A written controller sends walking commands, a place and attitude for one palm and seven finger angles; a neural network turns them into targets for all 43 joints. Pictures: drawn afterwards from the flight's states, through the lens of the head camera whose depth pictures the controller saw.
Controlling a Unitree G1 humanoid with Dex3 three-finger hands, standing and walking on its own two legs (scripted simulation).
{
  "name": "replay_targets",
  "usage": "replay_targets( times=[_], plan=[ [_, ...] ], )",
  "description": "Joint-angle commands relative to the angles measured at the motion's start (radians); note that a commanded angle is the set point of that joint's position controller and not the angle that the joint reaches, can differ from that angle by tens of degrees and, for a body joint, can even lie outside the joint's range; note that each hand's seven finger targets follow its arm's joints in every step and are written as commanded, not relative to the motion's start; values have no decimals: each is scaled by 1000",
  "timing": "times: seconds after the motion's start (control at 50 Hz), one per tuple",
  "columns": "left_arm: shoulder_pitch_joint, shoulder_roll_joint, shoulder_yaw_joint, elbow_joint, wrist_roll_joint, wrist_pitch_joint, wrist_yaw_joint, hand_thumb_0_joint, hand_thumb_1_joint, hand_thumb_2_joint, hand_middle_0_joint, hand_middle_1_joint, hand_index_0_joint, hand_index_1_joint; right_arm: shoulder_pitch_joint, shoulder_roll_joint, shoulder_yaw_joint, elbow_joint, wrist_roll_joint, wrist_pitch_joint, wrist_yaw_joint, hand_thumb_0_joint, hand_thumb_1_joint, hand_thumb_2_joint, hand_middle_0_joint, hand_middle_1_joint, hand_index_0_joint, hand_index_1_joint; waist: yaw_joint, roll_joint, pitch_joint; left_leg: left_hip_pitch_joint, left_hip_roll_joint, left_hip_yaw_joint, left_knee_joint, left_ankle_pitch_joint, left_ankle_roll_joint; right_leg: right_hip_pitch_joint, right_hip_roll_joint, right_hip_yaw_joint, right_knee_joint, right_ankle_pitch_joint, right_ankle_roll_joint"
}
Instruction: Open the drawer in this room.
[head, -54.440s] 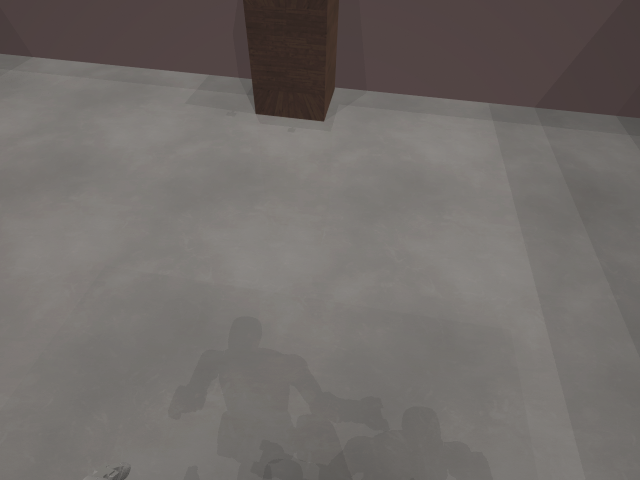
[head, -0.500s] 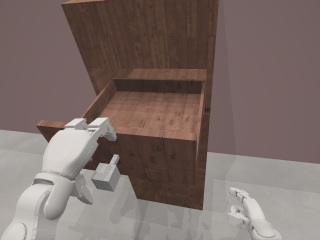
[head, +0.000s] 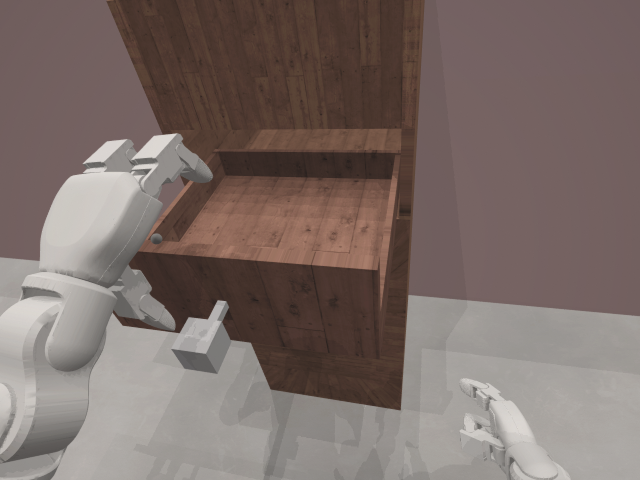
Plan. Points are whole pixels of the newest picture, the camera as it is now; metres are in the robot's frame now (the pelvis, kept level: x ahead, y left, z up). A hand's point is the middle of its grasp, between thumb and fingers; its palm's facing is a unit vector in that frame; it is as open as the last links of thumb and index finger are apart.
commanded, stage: lift the hand off the handle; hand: left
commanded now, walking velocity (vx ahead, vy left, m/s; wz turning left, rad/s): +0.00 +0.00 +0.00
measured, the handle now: (210, 330) +0.25 +0.18 +0.11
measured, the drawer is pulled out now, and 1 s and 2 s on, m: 0.29 0.29 0.29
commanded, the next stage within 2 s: draw the hand back to the body in 0.04 s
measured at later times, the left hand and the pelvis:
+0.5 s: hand (132, 242) +0.24 +0.20 +0.26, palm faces +0.40 -0.16 -0.90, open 13.9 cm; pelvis +0.02 +0.00 +0.00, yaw +1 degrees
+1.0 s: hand (87, 224) +0.22 +0.21 +0.30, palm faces +0.43 -0.83 -0.35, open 13.2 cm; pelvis +0.04 +0.01 +0.01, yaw +0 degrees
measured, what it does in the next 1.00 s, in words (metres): stands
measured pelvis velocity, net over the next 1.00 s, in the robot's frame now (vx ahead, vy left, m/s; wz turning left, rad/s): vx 0.04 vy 0.01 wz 0.01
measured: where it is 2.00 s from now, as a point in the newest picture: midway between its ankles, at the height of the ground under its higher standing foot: outside the picture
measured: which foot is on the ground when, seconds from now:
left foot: down 0.00-1.00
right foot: down 0.00-1.00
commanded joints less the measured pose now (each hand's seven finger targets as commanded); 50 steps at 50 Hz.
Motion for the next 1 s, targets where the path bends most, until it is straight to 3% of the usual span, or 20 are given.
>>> replay_targets(
  times=[0.0, 0.04, 0.06, 0.08, 0.14, 0.26, 0.34, 0.46, 0.54, 0.56, 0.64, 0.72, 0.74, 0.76, 0.78, 0.8, 0.84, 0.86, 0.94, 0.98],
  plan=[
    [-229, 148, 121, -140, 14, -23, 49, 0, -500, 300, -300, -1200, -300, -1200, -260, -38, -27, -193, 3, -73, 8, 0, -900, -900, 200, 300, 200, 300, 12, -107, -106, 29, 35, -36, -69, 30, -23, -35, -61, 71, -151, -99, 35],
    [-250, 184, 154, -172, -13, -33, 60, 0, -500, 300, -300, -1200, -300, -1200, -267, -47, -30, -195, 17, -78, 6, 0, -900, -900, 200, 300, 200, 300, 3, -65, -107, 18, 45, -37, -69, 15, -25, -24, -66, 62, -128, -77, 33],
    [-255, 154, 128, -176, 9, -30, 57, 0, -500, 300, -300, -1200, -300, -1200, -274, -33, -24, -202, 3, -78, 12, 0, -900, -900, 200, 300, 200, 300, 27, -105, -157, 20, 32, -39, -63, 52, -22, 9, -63, 60, -119, -51, 33],
    [-224, 146, 125, -141, 12, -30, 58, 0, -500, 300, -300, -1200, -300, -1200, -259, -33, -27, -191, 1, -73, 14, 0, -900, -900, 200, 300, 200, 300, 12, -141, -129, 31, 34, -36, -61, 63, -22, -16, -61, 66, -129, -43, 35],
    [-218, 203, 189, -210, -21, -34, 73, 0, -500, 300, -300, -1200, -300, -1200, -270, -48, -28, -207, 15, -68, 15, 0, -900, -900, 200, 300, 200, 300, 15, -94, -164, 22, 46, -36, -55, 81, -25, 22, -64, 56, -93, 28, 35],
    [-141, 207, 223, -206, -13, -12, 70, 0, -500, 300, -300, -1200, -300, -1200, -271, -40, -17, -217, 1, -41, 24, 0, -900, -900, 200, 300, 200, 300, 36, -114, -193, 14, 34, -29, -34, 134, -24, 44, -61, 59, -83, 88, 37],
    [-77, 229, 252, -233, -49, -2, 70, 0, -500, 300, -300, -1200, -300, -1200, -264, -59, -21, -223, 19, -34, 16, 0, -900, -900, 200, 300, 200, 300, 9, -100, -163, 22, 46, -27, -23, 137, -26, 17, -62, 56, -81, 123, 42],
    [-56, 235, 251, -304, -23, 20, 70, 0, -500, 300, -300, -1200, -300, -1200, -267, -55, -12, -241, 4, -30, 1, 0, -900, -900, 200, 300, 200, 300, 24, -95, -212, 36, 35, -34, -9, 169, -20, 37, -65, 58, -79, 145, 45],
    [2, 294, 313, -292, -37, 20, 81, 0, -500, 300, -300, -1200, -300, -1200, -255, -74, -19, -229, 15, -31, -14, 0, -900, -900, 200, 300, 200, 300, 13, -63, -180, 40, 48, -40, -16, 174, -26, 24, -61, 54, -77, 160, 40],
    [-16, 277, 296, -309, -19, 24, 75, 0, -500, 300, -300, -1200, -300, -1200, -258, -59, -12, -238, 1, -29, -13, 0, -900, -900, 200, 300, 200, 300, 31, -81, -215, 37, 39, -43, -16, 195, -24, 49, -64, 46, -72, 171, 42],
    [41, 296, 327, -260, -47, 25, 67, 0, -500, 300, -300, -1200, -300, -1200, -254, -76, -14, -227, 16, -27, -21, 0, -900, -900, 200, 300, 200, 300, 11, -76, -146, 32, 53, -48, -28, 175, -30, 12, -57, 35, -78, 155, 41],
    [86, 302, 338, -215, -36, 26, 45, 0, -500, 300, -300, -1200, -300, -1200, -243, -69, -13, -228, 5, -22, -28, 0, -900, -900, 200, 300, 200, 300, 25, -112, -135, 25, 47, -45, -38, 169, -26, 5, -61, 20, -89, 131, 49],
    [-74, -21, 362, -462, -695, -168, 115, 0, -465, 315, -298, -1178, -298, -1178, -141, -6, -39, -276, -3, -123, -52, 0, -900, -900, 200, 300, 200, 300, -69, -67, -119, 154, 61, -54, -29, 105, -14, -31, -43, 32, -157, 150, 6],
    [169, 40, 435, -213, -708, -242, 171, 0, -430, 330, -295, -1155, -295, -1155, -79, -14, -30, -203, -30, -177, -69, 0, -900, -900, 200, 300, 200, 300, -52, -196, -65, 143, 85, -79, -56, 88, -19, -31, -28, 17, -149, 119, 3],
    [253, -13, 399, -219, -716, -266, 179, 0, -395, 345, -292, -1133, -292, -1133, -82, -19, -26, -202, -28, -193, -66, 0, -900, -900, 200, 300, 200, 300, -47, -205, -53, 122, 94, -92, -82, 91, -25, -22, -37, 12, -148, 114, 4],
    [257, 8, 454, -255, -770, -292, 184, 0, -360, 360, -290, -1110, -290, -1110, -65, -28, -36, -184, -30, -191, -73, 0, -900, -900, 200, 300, 200, 300, -41, -246, -74, 117, 96, -84, -87, 109, -24, 1, -48, 8, -165, 130, 10],
    [125, 98, 540, -339, -796, -366, 217, 0, -290, 390, -285, -1065, -285, -1065, -73, -37, -45, -164, -29, -229, -94, 0, -900, -900, 200, 300, 200, 300, -45, -153, -95, 119, 95, -69, -81, 65, -29, 8, -60, 47, -177, 109, 12],
    [72, 59, 520, -396, -797, -403, 225, 0, -255, 405, -282, -1043, -282, -1043, -70, -13, -42, -168, -39, -251, -99, 0, -900, -900, 200, 300, 200, 300, -34, -75, -156, 135, 88, -62, -86, 67, -25, 38, -72, 38, -179, 104, 8],
    [122, -13, 482, -278, -799, -430, 236, 0, -115, 465, -273, -952, -273, -952, -37, -14, -46, -132, -38, -283, -104, 0, -900, -900, 200, 300, 200, 300, -43, 67, -44, 114, 95, -68, -118, 95, -44, 25, -62, 32, -188, 111, -9],
    [120, -40, 460, -228, -799, -434, 236, 0, -45, 495, -268, -908, -268, -908, -24, -18, -50, -118, -42, -284, -101, 0, -900, -900, 200, 300, 200, 300, -47, 42, -9, 98, 101, -74, -134, 98, -43, 25, -62, 18, -192, 108, -5]
  ],
)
